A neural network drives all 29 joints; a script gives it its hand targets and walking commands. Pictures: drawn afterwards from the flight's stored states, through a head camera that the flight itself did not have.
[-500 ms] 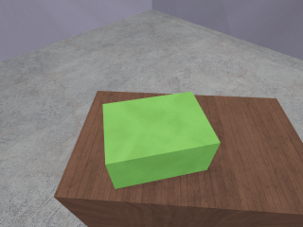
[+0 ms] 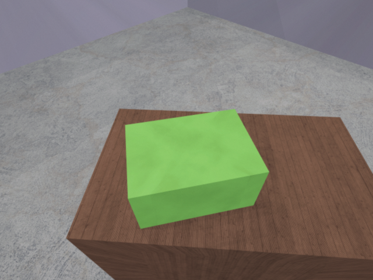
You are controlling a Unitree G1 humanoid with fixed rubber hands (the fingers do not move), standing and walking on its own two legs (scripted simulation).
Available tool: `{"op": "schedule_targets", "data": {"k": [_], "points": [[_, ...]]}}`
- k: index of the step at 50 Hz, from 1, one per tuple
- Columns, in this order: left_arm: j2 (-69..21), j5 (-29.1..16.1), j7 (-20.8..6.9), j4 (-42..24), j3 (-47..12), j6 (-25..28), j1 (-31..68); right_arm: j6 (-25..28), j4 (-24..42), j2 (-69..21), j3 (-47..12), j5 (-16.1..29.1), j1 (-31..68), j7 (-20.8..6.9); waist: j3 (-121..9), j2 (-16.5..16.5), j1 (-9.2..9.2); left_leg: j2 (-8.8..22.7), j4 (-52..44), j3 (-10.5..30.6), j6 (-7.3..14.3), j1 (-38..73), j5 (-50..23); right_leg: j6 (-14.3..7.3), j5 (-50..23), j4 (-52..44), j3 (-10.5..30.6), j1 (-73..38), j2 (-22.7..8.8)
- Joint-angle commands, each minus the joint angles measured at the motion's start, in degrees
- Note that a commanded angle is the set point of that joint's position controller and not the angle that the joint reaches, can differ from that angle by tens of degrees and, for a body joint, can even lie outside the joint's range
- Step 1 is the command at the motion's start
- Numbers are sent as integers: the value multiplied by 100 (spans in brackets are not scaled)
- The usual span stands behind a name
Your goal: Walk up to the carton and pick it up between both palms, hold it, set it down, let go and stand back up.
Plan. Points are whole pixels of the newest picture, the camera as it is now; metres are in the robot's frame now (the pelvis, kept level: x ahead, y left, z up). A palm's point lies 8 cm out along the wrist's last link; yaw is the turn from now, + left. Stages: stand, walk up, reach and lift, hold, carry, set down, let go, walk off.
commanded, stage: stand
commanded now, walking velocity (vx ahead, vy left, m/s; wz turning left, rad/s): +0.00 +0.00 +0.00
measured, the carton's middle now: (190, 165) +0.42 +0.02 -0.04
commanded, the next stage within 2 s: walk up in 0.74 s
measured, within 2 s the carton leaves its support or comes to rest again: neither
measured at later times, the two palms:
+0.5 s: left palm out of the picture -0.02 +0.20 -0.15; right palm out of the picture -0.03 -0.19 -0.15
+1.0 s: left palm out of the picture -0.03 +0.20 -0.15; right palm out of the picture -0.03 -0.19 -0.15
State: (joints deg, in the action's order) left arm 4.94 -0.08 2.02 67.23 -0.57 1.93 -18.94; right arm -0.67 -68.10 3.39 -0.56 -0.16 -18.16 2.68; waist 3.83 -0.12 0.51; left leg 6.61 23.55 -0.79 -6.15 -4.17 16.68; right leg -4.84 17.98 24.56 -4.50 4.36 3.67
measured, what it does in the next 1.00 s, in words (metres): stands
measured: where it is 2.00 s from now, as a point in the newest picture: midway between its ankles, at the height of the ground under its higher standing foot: outside the picture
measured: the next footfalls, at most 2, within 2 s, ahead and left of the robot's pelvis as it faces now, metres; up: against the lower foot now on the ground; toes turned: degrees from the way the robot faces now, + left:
none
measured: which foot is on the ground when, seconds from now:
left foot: down 0.00-1.00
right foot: down 0.00-1.00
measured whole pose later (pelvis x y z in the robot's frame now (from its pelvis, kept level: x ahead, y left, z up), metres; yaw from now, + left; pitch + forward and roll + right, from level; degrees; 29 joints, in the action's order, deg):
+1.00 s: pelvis +0.00 +0.01 +0.00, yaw +0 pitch -3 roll -1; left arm 5.0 0.6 2.3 64.0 1.1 1.9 -19.1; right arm -1.0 -65.4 4.8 1.5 -1.4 -17.4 3.2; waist 4.9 0.4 0.2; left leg 7.4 26.6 -1.9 -4.7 -4.7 18.3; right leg -4.2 18.0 24.0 -4.9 3.1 3.8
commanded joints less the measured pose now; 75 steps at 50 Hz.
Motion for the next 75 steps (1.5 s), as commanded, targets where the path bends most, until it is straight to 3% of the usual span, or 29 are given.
{"op": "schedule_targets", "data": {"k": [1, 2, 5, 9, 13, 16, 18, 21, 28, 29, 32, 35, 36, 40, 41, 43, 46, 48, 50, 51, 54, 56, 57, 58, 61, 64, 68, 69, 75], "points": [[702, 35, 40, -168, 111, 90, -490, 8, 43, 775, 165, -38, -535, -9, 540, 54, -47, 85, -277, -134, 316, -495, -1164, 185, -2641, -672, 691, 291, -919], [830, -38, 21, -102, 164, 66, -713, 56, 45, 697, 133, -17, -496, 41, 363, 207, 95, 69, -243, -38, 395, -481, -1228, 136, -2567, -687, 679, 36, -927], [673, -6, 9, -82, 152, 103, -738, 127, -74, 680, 96, -2, -685, 42, 199, -60, 19, 38, -255, -153, 311, -213, -1330, 109, -3029, -602, 633, 37, -920], [491, 56, 44, -175, 143, 143, -533, -56, -2, 464, 113, -5, -751, 107, 583, 211, -126, 62, -209, -193, 291, -417, -1274, 59, -3192, -649, 760, 188, -1074], [711, 35, 44, -92, 167, 115, -785, 18, 68, 534, 85, -36, -451, 56, 299, -70, 35, 73, -269, -167, 305, -299, -1172, 158, -2935, -612, 718, 128, -975], [448, 49, 46, -141, 98, 77, -528, 52, 15, 558, 117, -10, -648, 43, 303, -330, -89, 104, -278, -136, 329, -268, -1324, 115, -3023, -554, 609, 117, -969], [729, -19, 76, -135, 202, 116, -785, 86, -27, 574, 105, -4, -656, 62, 223, 151, 73, 88, -273, -169, 369, -239, -1338, 92, -3279, -546, 715, 58, -1028], [491, 28, 82, -149, 125, 33, -663, 56, 69, 287, 8, -12, -587, 86, 492, 243, -56, 164, -205, -211, 250, -220, -1250, 64, -3361, -601, 761, 476, -1030], [662, -16, 131, -59, 169, 39, -931, 38, 16, 546, 82, 4, -681, 38, 379, -249, 57, -9, -106, -339, 248, -515, -1025, 205, -3899, -572, 724, -142, -1014], [583, -12, 76, -97, 133, 82, -911, 0, -105, 570, 97, 19, -846, 81, 461, 142, -61, 56, -228, -288, 235, -320, -1102, 120, -3724, -494, 821, 66, -1135], [438, -28, 66, -19, 145, 67, -876, -15, 12, 589, 95, 28, -713, 85, 543, 149, 43, 83, -364, -195, 263, -415, -1039, 66, -2785, -615, 741, 259, -950], [430, 60, 57, -141, 107, 72, -676, 66, 153, 617, 120, -41, -476, 62, 355, -76, -38, 170, -262, -120, 405, -149, -1435, 53, -3215, -503, 713, 239, -1035], [873, 20, 68, -190, 242, 97, -663, 60, 67, 432, 39, 24, -534, 80, 268, 122, 93, 141, -309, -201, 234, -196, -1464, 126, -3184, -469, 679, 257, -965], [385, -26, 64, -106, 79, 53, -651, 81, 29, 513, 123, 55, -809, 50, 337, 71, -181, 166, -135, -162, 335, -66, -1659, 93, -3226, -577, 644, 357, -953], [464, -24, 33, -176, 125, 55, -751, 81, -10, 580, 113, -44, -672, 75, 214, -38, 95, 146, -236, -126, 395, -258, -1499, 114, -2906, -554, 531, 162, -893], [409, -24, 47, -184, 118, 63, -737, 44, 102, 577, 156, -67, -526, 89, 134, 199, 11, 96, -126, -219, 302, -245, -1351, 211, -3757, -551, 745, 45, -1079], [472, 1, 66, -89, 147, 49, -859, 12, 90, 591, 172, 13, -424, 48, 202, -97, 20, 58, -100, -309, 270, -311, -1093, 298, -4008, -601, 723, -43, -1058], [1733, 94, 171, -656, 639, 106, -942, 152, 875, 1687, 615, -260, -47, 210, 211, -160, 132, -134, 597, -533, 416, -1113, -302, 383, -5100, -384, 1067, -1079, -1411], [1426, 131, 177, -744, 557, 55, -1105, 104, 1009, 1266, 563, -252, -96, 222, 371, -302, 165, -98, 1119, -278, 492, -1498, 571, 119, -5050, -406, 1308, -989, -1703], [1376, 181, 196, -905, 588, 37, -1073, 47, 1178, 1122, 589, -259, -99, 223, 431, -404, 133, -108, 1104, -218, 590, -1397, 898, -155, -4096, -550, 1408, -763, -1733], [1444, 197, 174, -1356, 641, 16, -571, 12, 1531, 1214, 638, -239, -32, 214, 662, -486, -20, -74, 844, 40, 653, -945, 375, -400, -3038, -724, 1367, 174, -1863], [1561, 117, 143, -1643, 617, -30, -112, 61, 1483, 1365, 626, -181, -400, 180, 560, -397, -217, 36, 205, 163, 612, -102, -1389, 42, -3045, -411, 708, 612, -1417], [1416, 104, 125, -1731, 584, -32, -146, 87, 1525, 1554, 687, -178, -578, 164, 599, 128, -308, 111, 43, 215, 641, 123, -2100, 282, -2451, -78, 374, 753, -1014], [1401, 67, 124, -1813, 552, -59, -70, 108, 1554, 1788, 666, -234, -453, 148, 744, 176, -236, 234, -34, 372, 758, 131, -2625, 371, -1976, 179, 269, 886, -810], [1399, 103, 87, -1723, 501, -83, -311, 176, 1856, 1854, 622, -158, -284, 125, 562, 438, -99, 527, -93, 637, 1056, -265, -2251, 455, -1243, 225, 481, 405, -876], [1600, 115, 58, -1702, 461, -88, -463, 123, 2169, 1856, 587, -80, 80, 81, 387, 551, -28, 179, -163, 213, 840, -305, -1477, 361, -1436, -159, 721, 79, -1079], [1939, 91, 65, -1808, 496, -77, -121, 148, 2234, 2085, 577, -29, 72, 46, 176, 67, -63, 156, -190, 294, 826, 0, -1994, 389, -1759, -202, 565, -6, -1124], [1808, 39, 60, -1832, 428, -57, -162, 163, 2348, 2242, 573, -66, 184, 17, 128, 337, 2, 205, -178, 262, 817, -16, -1970, 398, -1779, -216, 561, -19, -1078], [2153, 47, 62, -1832, 439, -37, 131, 168, 2265, 2359, 529, 7, 205, -13, 394, -40, -46, 133, -343, 202, 796, -181, -1976, 406, -1928, -264, 503, -16, -1153]]}}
